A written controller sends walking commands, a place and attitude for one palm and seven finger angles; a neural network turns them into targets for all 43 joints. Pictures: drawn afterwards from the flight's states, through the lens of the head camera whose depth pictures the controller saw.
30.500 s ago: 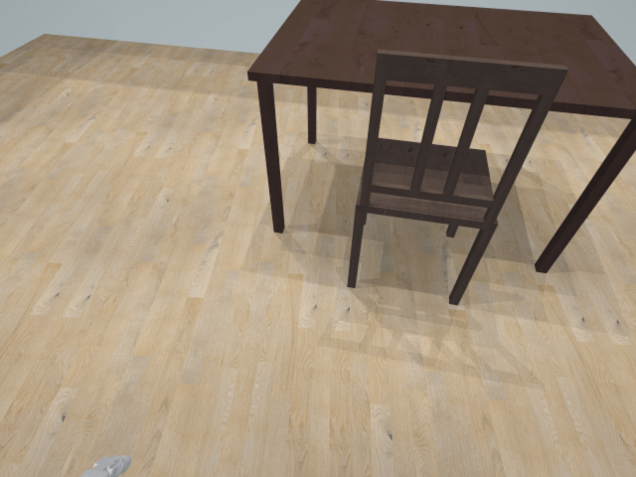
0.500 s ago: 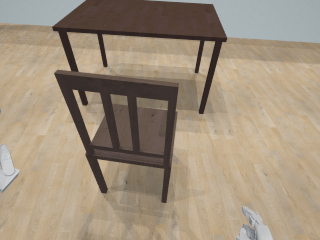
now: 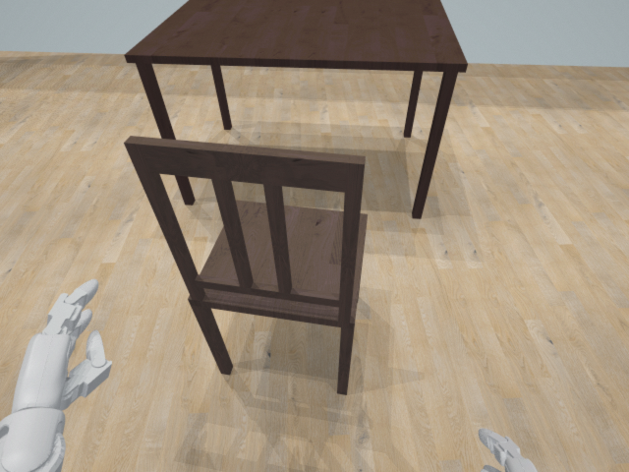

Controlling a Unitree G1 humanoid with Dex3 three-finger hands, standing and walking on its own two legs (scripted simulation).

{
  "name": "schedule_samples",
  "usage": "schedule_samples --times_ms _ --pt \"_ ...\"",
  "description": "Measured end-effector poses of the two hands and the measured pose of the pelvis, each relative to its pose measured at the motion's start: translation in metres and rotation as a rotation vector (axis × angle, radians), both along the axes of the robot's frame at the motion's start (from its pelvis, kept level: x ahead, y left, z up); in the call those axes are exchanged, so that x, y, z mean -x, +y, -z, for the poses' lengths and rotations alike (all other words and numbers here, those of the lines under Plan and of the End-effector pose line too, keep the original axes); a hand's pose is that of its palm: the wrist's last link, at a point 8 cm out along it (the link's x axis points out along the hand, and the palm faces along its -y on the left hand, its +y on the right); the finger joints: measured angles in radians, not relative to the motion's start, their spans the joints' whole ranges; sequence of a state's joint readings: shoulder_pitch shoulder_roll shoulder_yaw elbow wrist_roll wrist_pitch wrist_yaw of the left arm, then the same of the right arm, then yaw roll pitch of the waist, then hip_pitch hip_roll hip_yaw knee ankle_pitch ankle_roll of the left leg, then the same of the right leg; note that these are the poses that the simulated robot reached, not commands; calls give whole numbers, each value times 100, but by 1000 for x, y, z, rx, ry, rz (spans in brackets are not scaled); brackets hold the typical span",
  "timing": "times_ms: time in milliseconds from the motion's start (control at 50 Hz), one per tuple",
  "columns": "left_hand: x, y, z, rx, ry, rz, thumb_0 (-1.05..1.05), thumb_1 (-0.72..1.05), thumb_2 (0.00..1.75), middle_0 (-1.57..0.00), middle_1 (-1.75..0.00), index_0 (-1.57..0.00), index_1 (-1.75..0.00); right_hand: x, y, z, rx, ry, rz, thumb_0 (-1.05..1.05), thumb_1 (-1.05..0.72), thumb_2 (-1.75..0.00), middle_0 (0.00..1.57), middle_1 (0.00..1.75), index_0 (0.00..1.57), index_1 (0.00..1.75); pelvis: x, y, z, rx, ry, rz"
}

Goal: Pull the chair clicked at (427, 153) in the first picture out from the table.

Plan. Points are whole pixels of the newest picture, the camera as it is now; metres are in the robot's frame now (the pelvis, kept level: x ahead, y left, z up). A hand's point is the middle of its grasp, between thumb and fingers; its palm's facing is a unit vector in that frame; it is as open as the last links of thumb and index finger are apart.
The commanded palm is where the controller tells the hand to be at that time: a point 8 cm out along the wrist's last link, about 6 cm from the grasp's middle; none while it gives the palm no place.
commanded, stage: let the arm hang, fingers relaxed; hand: left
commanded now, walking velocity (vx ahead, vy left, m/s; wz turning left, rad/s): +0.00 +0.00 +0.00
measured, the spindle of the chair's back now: (235, 238) +0.57 +0.20 -0.08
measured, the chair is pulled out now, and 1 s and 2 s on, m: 0.61 0.61 0.61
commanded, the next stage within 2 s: look to check the result in 1.00 s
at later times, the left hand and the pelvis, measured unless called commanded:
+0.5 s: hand out of the picture -0.02 +0.18 -0.16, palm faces +0.04 -0.97 -0.25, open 7.2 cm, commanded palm none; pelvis +0.02 -0.01 +0.00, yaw +1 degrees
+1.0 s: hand out of the picture +0.02 +0.13 -0.17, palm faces +0.05 -0.98 -0.18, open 7.3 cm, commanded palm none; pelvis +0.03 -0.03 +0.01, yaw +0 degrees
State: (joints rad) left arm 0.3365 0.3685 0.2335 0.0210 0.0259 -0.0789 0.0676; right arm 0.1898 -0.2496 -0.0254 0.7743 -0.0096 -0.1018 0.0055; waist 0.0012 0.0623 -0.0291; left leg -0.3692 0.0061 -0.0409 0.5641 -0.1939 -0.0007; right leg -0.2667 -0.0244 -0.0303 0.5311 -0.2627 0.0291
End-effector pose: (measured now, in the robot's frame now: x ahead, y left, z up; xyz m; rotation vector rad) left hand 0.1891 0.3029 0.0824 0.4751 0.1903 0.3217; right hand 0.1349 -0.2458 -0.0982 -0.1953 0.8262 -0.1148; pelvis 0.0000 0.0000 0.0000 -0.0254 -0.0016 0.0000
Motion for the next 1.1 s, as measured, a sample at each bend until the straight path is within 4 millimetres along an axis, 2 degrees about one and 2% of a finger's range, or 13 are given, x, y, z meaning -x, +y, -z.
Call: schedule_samples --times_ms 40,100,160,180,200,260,320,420,500,620,820,1100 --pt "7 -12 67 111 266 -29 0 90 90 -20 -30 -20 -30 6 -2 12 -7 63 10 1 -90 -90 20 30 20 30 -1 1 3 -6 5 0" --pt "42 -48 151 264 606 -30 0 91 90 -20 -30 -20 -30 25 -1 23 -10 160 27 1 -91 -90 20 30 20 30 -3 -2 5 -17 3 -2" --pt "90 -92 206 411 853 -18 1 91 89 -20 -30 -20 -30 52 0 25 3 275 41 1 -91 -90 20 30 20 30 -8 -6 6 -23 -6 -7" --pt "103 -98 216 457 881 -59 0 93 89 -20 -30 -20 -30 62 1 25 10 316 44 1 -91 -90 20 30 20 30 -9 -8 5 -21 -7 -11" --pt "111 -96 220 476 885 -106 -2 98 89 -21 -30 -21 -30 72 1 24 16 358 44 1 -91 -90 20 30 20 30 -10 -10 4 -17 -8 -18" --pt "136 -89 228 474 960 -143 -4 102 89 -21 -31 -21 -30 96 1 24 23 464 50 1 -91 -90 20 30 20 30 -13 -15 1 -7 -10 -27" --pt "163 -83 227 458 1044 -180 -4 100 89 -21 -30 -21 -30 112 2 27 12 516 72 1 -91 -90 20 30 20 30 -15 -16 -1 -1 -13 -30" --pt "197 -75 217 423 1142 -240 -2 95 89 -21 -30 -21 -30 122 8 36 -32 540 91 1 -91 -90 19 30 20 30 -17 -15 -4 -4 -20 -24" --pt "210 -75 210 405 1177 -266 -1 93 89 -20 -30 -20 -30 124 14 44 -69 543 93 1 -91 -90 19 30 20 30 -18 -15 -4 -12 -20 -17" --pt "207 -87 211 415 1176 -260 0 91 89 -20 -30 -20 -30 126 20 48 -98 550 97 1 -91 -90 19 30 20 30 -21 -17 -5 -21 -22 -9" --pt "177 -119 220 476 1130 -192 0 91 89 -20 -30 -20 -30 128 18 45 -95 560 119 1 -91 -90 19 30 20 30 -26 -23 -5 -26 -23 -2" --pt "175 -120 217 466 1135 -221 0 91 89 -20 -30 -20 -30 125 15 46 -102 581 122 1 -91 -90 19 30 20 30 -31 -30 -6 -26 -25 -7"
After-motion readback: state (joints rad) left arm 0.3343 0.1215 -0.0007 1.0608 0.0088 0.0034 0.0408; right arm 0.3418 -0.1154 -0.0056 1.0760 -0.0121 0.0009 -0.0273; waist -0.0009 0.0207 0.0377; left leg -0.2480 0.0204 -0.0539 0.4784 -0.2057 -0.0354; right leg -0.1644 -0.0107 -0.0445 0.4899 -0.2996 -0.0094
